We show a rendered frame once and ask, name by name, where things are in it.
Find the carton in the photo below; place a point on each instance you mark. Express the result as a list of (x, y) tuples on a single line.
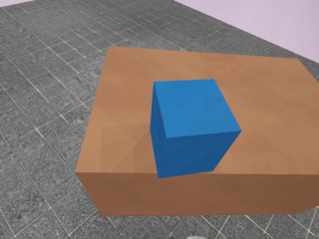
[(192, 126)]

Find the pedestal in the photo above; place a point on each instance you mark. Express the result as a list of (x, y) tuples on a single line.
[(272, 168)]

